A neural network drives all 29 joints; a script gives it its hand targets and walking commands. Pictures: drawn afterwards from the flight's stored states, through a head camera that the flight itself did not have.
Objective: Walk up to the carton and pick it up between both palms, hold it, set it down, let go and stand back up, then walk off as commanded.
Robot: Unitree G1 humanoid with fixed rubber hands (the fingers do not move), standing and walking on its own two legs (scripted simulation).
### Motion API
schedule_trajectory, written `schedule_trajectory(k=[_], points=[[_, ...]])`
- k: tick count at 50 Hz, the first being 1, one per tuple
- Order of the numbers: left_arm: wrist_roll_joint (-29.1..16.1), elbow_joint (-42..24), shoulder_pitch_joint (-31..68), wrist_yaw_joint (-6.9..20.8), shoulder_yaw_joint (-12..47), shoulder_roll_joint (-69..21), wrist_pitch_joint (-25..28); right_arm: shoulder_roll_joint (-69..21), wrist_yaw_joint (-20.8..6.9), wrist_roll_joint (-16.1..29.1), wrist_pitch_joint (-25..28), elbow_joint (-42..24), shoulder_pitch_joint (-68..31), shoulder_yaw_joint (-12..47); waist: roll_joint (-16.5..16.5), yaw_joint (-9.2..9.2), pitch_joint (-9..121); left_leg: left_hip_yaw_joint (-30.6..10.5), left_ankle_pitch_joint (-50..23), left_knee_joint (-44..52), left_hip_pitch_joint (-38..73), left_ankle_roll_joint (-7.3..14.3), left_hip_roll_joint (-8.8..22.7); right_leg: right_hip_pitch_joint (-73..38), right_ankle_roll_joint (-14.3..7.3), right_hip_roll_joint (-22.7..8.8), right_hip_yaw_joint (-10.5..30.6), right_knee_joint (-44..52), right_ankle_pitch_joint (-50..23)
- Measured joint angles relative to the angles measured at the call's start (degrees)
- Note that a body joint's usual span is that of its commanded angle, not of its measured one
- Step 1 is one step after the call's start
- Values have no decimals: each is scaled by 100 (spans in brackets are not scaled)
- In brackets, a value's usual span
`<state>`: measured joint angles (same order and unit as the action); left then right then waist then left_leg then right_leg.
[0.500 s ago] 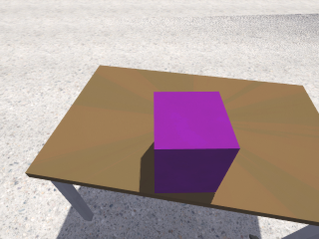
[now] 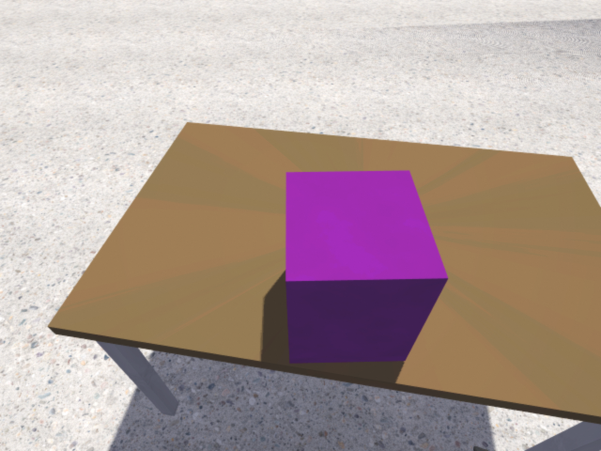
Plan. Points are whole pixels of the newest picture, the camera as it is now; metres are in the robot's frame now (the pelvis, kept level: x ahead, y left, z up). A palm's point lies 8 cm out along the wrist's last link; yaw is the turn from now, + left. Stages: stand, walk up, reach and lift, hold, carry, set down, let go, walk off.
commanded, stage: stand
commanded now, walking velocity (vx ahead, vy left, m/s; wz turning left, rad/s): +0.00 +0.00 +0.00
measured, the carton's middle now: (347, 269) +0.40 -0.03 -0.02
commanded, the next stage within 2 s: walk off in 0.14 s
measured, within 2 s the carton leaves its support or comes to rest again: neither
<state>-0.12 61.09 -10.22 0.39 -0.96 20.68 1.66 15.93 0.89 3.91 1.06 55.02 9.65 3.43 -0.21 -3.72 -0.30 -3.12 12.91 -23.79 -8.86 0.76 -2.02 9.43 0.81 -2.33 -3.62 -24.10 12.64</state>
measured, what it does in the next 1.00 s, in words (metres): walks backwards: right foot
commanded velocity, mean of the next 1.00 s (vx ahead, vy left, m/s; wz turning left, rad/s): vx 0.00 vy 0.00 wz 0.00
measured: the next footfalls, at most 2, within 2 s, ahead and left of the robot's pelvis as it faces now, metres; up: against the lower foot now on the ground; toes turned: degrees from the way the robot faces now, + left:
right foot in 0.82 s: -0.10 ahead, -0.10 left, +0.00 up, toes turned -4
left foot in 1.18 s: -0.15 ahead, +0.00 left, +0.00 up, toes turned -13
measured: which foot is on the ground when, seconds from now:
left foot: down 0.00-0.82, up 0.84-1.00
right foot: down 0.00-0.52, up 0.54-0.80, down 0.82-1.00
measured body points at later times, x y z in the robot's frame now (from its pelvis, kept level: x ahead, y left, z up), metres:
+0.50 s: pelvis -0.02 +0.00 -0.01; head +0.01 +0.00 +0.44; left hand +0.05 +0.32 -0.13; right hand +0.10 -0.27 -0.14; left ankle +0.00 +0.11 -0.74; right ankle +0.01 -0.12 -0.74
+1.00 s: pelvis -0.13 -0.10 -0.02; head -0.06 -0.17 +0.42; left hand -0.09 +0.23 -0.09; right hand +0.01 -0.36 -0.20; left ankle -0.12 +0.07 -0.67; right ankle -0.14 -0.10 -0.74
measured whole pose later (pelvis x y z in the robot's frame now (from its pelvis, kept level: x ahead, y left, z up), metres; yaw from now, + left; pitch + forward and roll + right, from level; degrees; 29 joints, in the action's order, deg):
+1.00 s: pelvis -0.13 -0.10 -0.02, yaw -2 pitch -2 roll +5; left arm -0.1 54.8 -10.8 -1.5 -4.8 19.3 -1.4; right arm 19.6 2.0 3.9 -7.3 48.6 2.6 -0.1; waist -5.2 -3.7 -12.1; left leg -7.8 27.4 -61.9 -28.2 0.8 -8.1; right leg 16.2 -5.2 3.5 -3.9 -38.8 21.5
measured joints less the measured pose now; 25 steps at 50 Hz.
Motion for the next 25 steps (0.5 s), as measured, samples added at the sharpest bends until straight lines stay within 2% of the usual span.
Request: schedule_trajectory(k=[19,25], points=[[0,31,83,0,8,2,-7,10,0,0,-7,103,-71,-7,-10,0,-47,0,-36,59,19,-14,2,0,-11,1,0,19,-13],[0,-252,364,-1,-162,80,-177,186,1,0,-252,47,-369,-173,-57,0,-736,2,174,-669,-268,25,18,211,-57,22,-1,-543,109]])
